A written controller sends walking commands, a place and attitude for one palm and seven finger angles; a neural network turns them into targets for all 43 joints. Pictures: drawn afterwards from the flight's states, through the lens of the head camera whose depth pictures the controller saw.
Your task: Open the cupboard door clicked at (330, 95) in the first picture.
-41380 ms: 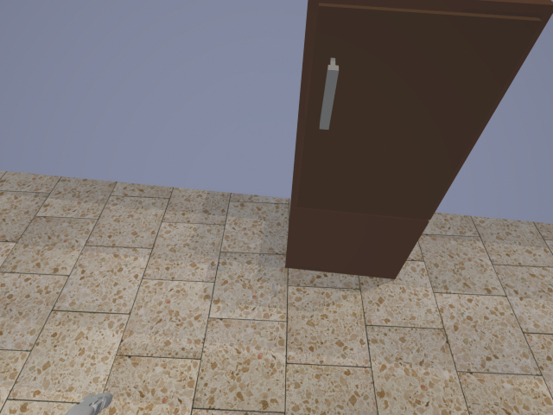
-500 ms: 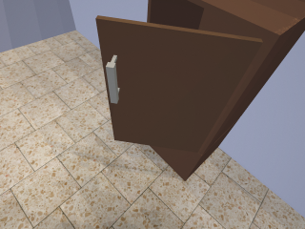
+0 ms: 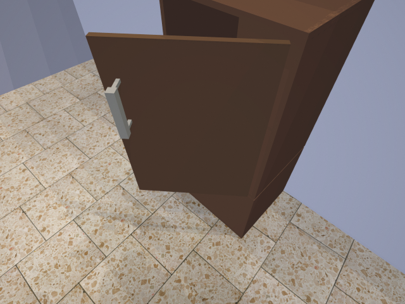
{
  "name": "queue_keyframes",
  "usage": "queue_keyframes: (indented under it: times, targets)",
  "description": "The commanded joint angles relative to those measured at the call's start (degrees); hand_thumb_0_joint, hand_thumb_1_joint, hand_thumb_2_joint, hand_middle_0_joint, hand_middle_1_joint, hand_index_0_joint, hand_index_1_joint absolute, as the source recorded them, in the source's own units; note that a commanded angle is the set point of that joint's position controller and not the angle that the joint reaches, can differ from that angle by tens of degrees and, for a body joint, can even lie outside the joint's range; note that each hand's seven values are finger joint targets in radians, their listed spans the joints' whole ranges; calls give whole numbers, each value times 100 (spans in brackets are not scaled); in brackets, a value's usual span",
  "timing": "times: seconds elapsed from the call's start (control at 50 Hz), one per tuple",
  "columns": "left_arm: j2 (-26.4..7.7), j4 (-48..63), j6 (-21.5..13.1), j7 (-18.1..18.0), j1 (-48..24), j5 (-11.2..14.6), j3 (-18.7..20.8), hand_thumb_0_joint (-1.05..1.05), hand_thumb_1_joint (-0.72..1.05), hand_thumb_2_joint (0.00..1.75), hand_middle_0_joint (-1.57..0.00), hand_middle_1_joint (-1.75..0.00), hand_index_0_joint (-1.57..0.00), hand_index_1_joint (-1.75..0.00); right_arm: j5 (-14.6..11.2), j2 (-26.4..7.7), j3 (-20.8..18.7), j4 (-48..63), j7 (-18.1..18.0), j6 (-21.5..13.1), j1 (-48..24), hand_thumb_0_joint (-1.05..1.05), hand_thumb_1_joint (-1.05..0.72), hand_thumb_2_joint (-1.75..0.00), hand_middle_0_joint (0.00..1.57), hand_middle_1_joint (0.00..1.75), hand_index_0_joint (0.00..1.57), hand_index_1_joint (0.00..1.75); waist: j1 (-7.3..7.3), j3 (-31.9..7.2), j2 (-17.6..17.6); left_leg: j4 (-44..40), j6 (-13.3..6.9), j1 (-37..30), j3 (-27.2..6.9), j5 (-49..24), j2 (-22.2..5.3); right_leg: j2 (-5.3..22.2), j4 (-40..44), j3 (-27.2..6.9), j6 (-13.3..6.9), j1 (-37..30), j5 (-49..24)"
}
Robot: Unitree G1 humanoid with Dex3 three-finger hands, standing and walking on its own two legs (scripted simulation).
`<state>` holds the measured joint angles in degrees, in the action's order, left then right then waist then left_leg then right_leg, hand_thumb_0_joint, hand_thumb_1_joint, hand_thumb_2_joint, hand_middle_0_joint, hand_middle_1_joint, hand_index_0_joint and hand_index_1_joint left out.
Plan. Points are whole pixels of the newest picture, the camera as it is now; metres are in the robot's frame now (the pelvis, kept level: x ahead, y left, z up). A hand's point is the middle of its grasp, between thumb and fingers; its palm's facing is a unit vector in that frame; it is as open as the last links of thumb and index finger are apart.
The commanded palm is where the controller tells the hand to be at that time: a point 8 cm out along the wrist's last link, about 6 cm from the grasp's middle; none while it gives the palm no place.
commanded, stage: come to a stop and stand still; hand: left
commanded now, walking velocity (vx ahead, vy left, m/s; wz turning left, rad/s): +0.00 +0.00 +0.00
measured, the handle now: (121, 109) +0.53 +0.23 +0.08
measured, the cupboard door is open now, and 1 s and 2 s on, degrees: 40 40 40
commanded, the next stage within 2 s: look again from close up in 0.34 s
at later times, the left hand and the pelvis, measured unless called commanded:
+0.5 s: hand out of the picture -0.05 +0.14 -0.17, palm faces +0.03 -0.98 -0.17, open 7.4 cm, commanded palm none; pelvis -0.02 -0.01 +0.01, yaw -1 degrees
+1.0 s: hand out of the picture +0.00 +0.21 -0.17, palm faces -0.01 -0.98 -0.20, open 7.4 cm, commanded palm none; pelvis -0.01 +0.04 +0.00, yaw -1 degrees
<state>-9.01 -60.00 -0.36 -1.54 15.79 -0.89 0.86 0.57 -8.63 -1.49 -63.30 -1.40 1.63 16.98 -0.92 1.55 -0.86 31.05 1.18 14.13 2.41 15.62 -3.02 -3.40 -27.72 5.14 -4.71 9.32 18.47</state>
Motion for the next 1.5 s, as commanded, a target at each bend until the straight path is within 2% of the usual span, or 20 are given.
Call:
queue_keyframes:
  times: [0.0,0.06,0.4,0.42,0.44,0.46,0.5,0.54,0.6,1.02,1.04,1.06,1.08,1.1,1.12,1.18,1.26,1.34,1.4,1.48]
  targets:
    - [-336,52,-69,-51,409,49,64,0,90,90,-20,-30,-20,-30,24,-406,6,30,-122,-275,257,0,-90,-90,20,30,20,30,154,-147,-133,-661,-236,-805,-404,-2239,-591,906,533,-802,194,153,-2008]
    - [-477,-123,-52,-59,338,71,80,0,90,90,-20,-30,-20,-30,7,-287,71,-84,-152,-249,126,0,-90,-90,20,30,20,30,147,-68,-483,-717,-201,-595,-292,-1941,-482,974,685,-815,313,-106,-2110]
    - [-257,-373,-110,-66,663,39,-12,0,90,90,-20,-30,-20,-30,24,-182,138,-190,-117,-228,281,0,-90,-90,20,30,20,30,129,401,187,-1161,-124,-469,-243,-682,-282,978,1403,-964,243,181,-649]
    - [-444,-500,-337,-318,1138,-68,19,0,90,90,-20,-30,-20,-30,-20,-470,71,187,-55,-355,-322,0,-90,-90,20,30,20,30,330,530,315,406,41,254,118,-171,-106,1453,1134,-1552,944,66,-4920]
    - [-714,-241,-366,-297,985,-44,70,0,90,90,-20,-30,-20,-30,-22,-200,82,399,-45,-245,134,0,-90,-90,20,30,20,30,-42,-14,90,782,-138,415,-304,459,15,1805,906,-1609,783,-353,-4989]
    - [-610,-141,-348,-248,773,-29,46,0,90,90,-20,-30,-20,-30,-7,-195,46,372,-38,-227,188,0,-90,-90,20,30,20,30,-79,-88,-419,882,-207,352,-286,480,-34,1746,857,-1366,395,-205,-4357]
    - [-558,-28,-355,-211,607,-30,34,0,90,90,-20,-30,-20,-30,-15,-5,104,379,16,-255,336,0,-90,-90,20,30,20,30,-90,-390,-158,385,-104,32,-94,211,3,1494,758,-1059,-228,-218,-3314]
    - [-458,-13,-324,-187,543,-13,-3,0,90,90,-20,-30,-20,-30,-1,-90,103,390,11,-276,498,0,-90,-90,20,30,20,30,-113,-281,546,-54,-134,-245,-140,-70,25,1305,746,-1019,-169,133,-2096]
    - [-246,26,-237,-171,457,-1,-21,0,90,90,-20,-30,-20,-30,44,-243,106,375,-9,-330,611,0,-90,-90,20,30,20,30,-62,411,202,-596,-279,-183,-425,-492,-245,968,774,-965,-5,785,-646]
    - [-510,-65,-111,-81,389,31,-57,0,90,90,-20,-30,-20,-30,15,-516,184,111,-62,-427,342,0,-90,-90,20,30,20,30,140,102,26,-1067,-446,-220,-627,-1157,-269,886,425,-814,191,81,-1030]
    - [-578,-266,-190,-290,851,-32,-66,0,90,90,-20,-30,-20,-30,-59,-715,134,511,-9,-404,-279,0,-90,-90,20,30,20,30,349,386,388,23,-267,123,-410,-1417,-368,1194,598,-1061,321,334,-2689]
    - [-2121,8789,-1380,-265,-3467,1130,876,0,88,89,-20,-32,-20,-32,-302,-1743,-78,2532,-217,-1261,-114,0,-90,-90,20,30,20,30,-481,-2701,-706,-601,-270,-1475,-480,-2076,290,578,42,-543,235,-67,-2473]
    - [-1708,7501,-1057,-430,-901,665,737,0,85,88,-20,-33,-20,-33,-245,-1146,184,2190,-409,-1833,-555,0,-90,-90,20,30,20,30,130,-2707,-1596,-687,-166,-2103,-401,-3160,-13,378,-330,-408,153,196,-1350]
    - [-1299,6890,-738,-696,-577,754,523,0,83,87,-21,-34,-21,-34,-247,-1146,98,1796,-420,-1975,-491,0,-90,-90,20,30,20,30,23,-2238,-1481,-671,63,-1544,-462,-2965,-59,433,-492,-194,250,480,-622]
    - [298,5566,-155,-662,1060,808,-473,0,81,86,-21,-36,-21,-36,-315,-815,69,1717,-336,-1969,-291,0,-90,-90,20,30,20,30,-115,-1272,-839,-762,-1,-1101,-573,-2632,-120,416,-464,-105,337,995,-344]
    - [-77,6560,-811,-365,286,949,-167,0,74,83,-21,-40,-21,-40,-192,-1345,-153,2441,-255,-2104,-469,0,-90,-90,20,30,20,30,-303,-273,202,-145,-92,-93,-724,-1434,69,376,-317,92,348,1560,-486]
    - [259,5155,-1961,615,2518,1240,254,0,64,79,-22,-47,-22,-47,-98,-1288,-328,3061,-5,-1913,-837,0,-90,-90,20,30,20,30,299,-370,1804,743,-11,1364,-515,-929,228,253,-1172,261,316,2166,-469]
    - [-754,5421,-3132,1863,2576,1423,1220,0,55,75,-22,-53,-22,-53,-115,-1374,-500,3765,262,-1692,-1198,0,-90,-90,20,30,20,30,503,-1028,469,1498,70,1779,-231,-1204,402,345,-2033,41,171,2198,-1267]
    - [-1260,6570,-3104,1847,1756,1416,1595,0,48,72,-23,-57,-23,-57,-118,-1275,-423,4177,205,-1485,-1194,0,-90,-90,20,30,20,30,593,-1646,-571,1742,-40,2001,-130,-979,403,315,-2428,-138,182,2397,-1046]
    - [-1121,8185,-3391,1463,430,1739,1522,0,39,68,-24,-63,-24,-63,-132,-1080,-294,4325,34,-1480,-861,0,-90,-90,20,30,20,30,173,-2095,-1094,2045,-191,1695,-336,-448,314,235,-2270,-327,236,2836,-425]
